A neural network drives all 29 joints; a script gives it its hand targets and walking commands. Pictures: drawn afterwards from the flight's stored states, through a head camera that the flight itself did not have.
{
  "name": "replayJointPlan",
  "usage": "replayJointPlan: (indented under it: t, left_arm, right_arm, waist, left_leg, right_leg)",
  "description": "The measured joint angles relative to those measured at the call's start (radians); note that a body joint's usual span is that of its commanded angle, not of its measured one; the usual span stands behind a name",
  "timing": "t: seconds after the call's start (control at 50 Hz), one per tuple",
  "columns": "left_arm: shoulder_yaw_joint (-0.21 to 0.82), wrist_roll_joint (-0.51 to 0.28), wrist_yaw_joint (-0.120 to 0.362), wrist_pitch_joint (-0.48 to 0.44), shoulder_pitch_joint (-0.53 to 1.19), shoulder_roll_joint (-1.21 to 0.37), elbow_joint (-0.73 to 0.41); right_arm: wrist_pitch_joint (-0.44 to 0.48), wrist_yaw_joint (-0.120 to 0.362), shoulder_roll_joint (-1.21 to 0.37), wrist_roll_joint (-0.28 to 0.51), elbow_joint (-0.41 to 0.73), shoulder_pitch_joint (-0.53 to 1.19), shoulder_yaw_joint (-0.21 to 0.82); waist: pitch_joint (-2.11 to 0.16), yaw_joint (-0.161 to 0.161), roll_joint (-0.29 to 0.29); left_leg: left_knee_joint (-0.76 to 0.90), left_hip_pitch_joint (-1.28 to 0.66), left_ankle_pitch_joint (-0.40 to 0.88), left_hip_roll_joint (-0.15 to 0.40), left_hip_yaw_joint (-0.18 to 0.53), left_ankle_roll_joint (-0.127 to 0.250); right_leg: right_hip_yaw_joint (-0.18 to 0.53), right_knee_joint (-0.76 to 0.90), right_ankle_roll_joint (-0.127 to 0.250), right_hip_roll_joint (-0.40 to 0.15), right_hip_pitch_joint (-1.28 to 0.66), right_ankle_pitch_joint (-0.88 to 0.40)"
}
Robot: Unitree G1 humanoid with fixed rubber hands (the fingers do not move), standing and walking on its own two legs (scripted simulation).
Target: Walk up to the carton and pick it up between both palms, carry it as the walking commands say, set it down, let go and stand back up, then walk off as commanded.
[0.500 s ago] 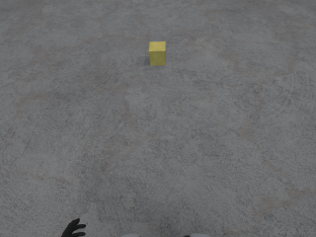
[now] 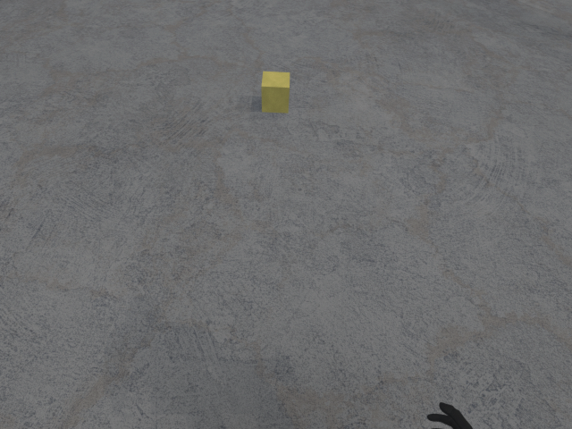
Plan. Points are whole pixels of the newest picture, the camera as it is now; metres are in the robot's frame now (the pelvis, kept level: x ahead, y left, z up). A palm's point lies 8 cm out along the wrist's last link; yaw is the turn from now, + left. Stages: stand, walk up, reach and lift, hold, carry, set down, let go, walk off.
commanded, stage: stand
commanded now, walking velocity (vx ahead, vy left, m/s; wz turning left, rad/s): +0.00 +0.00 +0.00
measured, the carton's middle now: (275, 92) +1.91 +0.01 -0.69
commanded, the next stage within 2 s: none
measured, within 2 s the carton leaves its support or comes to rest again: neither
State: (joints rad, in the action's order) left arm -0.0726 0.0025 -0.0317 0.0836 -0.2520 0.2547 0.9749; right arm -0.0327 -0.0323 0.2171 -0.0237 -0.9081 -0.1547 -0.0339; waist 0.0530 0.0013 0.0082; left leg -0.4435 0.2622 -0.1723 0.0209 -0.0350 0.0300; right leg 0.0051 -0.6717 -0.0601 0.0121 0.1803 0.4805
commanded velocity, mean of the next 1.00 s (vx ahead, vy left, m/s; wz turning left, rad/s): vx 0.00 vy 0.00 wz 0.00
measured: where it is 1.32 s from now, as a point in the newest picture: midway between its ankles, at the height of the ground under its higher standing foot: outside the picture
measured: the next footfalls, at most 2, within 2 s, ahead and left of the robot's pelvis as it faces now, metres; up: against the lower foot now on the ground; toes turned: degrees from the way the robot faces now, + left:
right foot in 0.06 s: -0.03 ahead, -0.13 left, +0.00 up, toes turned -1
left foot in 0.28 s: +0.01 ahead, +0.12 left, +0.00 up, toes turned +2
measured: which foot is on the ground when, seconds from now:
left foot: down 0.00-0.10, up 0.12-0.26, down 0.28-1.00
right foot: up 0.00-0.04, down 0.06-1.00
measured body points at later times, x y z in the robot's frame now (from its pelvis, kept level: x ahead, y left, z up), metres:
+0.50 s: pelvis -0.05 -0.01 +0.00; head -0.04 -0.01 +0.45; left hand -0.02 +0.23 -0.16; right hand -0.04 -0.25 -0.15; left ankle -0.03 +0.12 -0.74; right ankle -0.07 -0.13 -0.74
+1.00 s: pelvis -0.05 +0.00 +0.00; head -0.04 +0.00 +0.45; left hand -0.08 +0.22 -0.16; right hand -0.07 -0.22 -0.16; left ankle -0.03 +0.12 -0.74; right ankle -0.07 -0.13 -0.74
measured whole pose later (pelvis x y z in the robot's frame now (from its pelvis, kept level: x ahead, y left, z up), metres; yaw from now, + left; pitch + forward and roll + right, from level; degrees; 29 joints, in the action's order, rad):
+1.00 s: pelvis -0.05 +0.00 +0.00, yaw +0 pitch -1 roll +0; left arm 0.00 0.01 -0.04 -0.01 -0.33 0.14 1.13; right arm 0.00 -0.03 0.15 -0.01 -1.13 -0.30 -0.01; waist 0.03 0.00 0.01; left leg -0.41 0.20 -0.19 0.01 -0.03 0.00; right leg -0.01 -0.41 -0.02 -0.02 0.14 0.26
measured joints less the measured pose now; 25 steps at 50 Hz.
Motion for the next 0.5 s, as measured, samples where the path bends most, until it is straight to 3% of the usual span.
replayJointPlan:
  t: [0.06, 0.14, 0.22, 0.28, 0.34, 0.5]
  left_arm:
    - [0.009, 0.0, -0.003, -0.026, -0.003, -0.009, 0.003]
    - [0.036, 0.018, 0.001, -0.054, -0.027, -0.049, 0.029]
    - [0.062, 0.02, -0.001, -0.081, -0.019, -0.079, 0.038]
    - [0.073, 0.017, 0.0, -0.092, -0.001, -0.095, 0.042]
    - [0.073, 0.009, 0.004, -0.097, 0.016, -0.094, 0.049]
    - [0.066, 0.009, 0.005, -0.084, -0.008, -0.076, 0.092]
  right_arm:
    - [-0.005, 0.007, 0.008, 0.005, -0.029, -0.033, -0.006]
    - [-0.009, 0.017, 0.024, 0.013, -0.08, -0.093, -0.014]
    - [-0.007, 0.024, 0.025, 0.003, -0.117, -0.124, -0.009]
    - [0.003, 0.017, 0.019, 0.006, -0.135, -0.135, 0.0]
    - [0.014, 0.012, 0.001, 0.009, -0.154, -0.133, 0.008]
    - [0.024, 0.007, -0.037, 0.01, -0.179, -0.13, 0.021]
  waist:
    - [-0.007, 0.004, -0.005]
    - [-0.019, 0.015, -0.045]
    - [-0.026, 0.024, -0.051]
    - [-0.022, 0.026, -0.055]
    - [-0.013, 0.017, -0.033]
    - [-0.015, 0.006, -0.004]
  left_leg:
    - [-0.018, 0.034, 0.013, -0.012, -0.011, -0.014]
    - [-0.072, 0.041, -0.089, -0.005, 0.005, -0.033]
    - [-0.134, 0.017, -0.126, 0.009, 0.02, -0.035]
    - [-0.03, -0.057, -0.048, 0.027, 0.022, -0.043]
    - [0.019, -0.086, -0.053, 0.022, 0.019, -0.064]
    - [0.046, -0.091, -0.021, 0.01, 0.011, -0.051]
  right_leg:
    - [-0.013, 0.269, 0.04, -0.011, -0.099, -0.153]
    - [-0.016, 0.286, 0.077, -0.002, -0.098, -0.192]
    - [-0.02, 0.291, 0.082, -0.003, -0.093, -0.203]
    - [-0.029, 0.263, 0.08, 0.003, -0.078, -0.194]
    - [-0.031, 0.255, 0.065, -0.006, -0.077, -0.197]
    - [-0.023, 0.28, 0.063, -0.017, -0.079, -0.221]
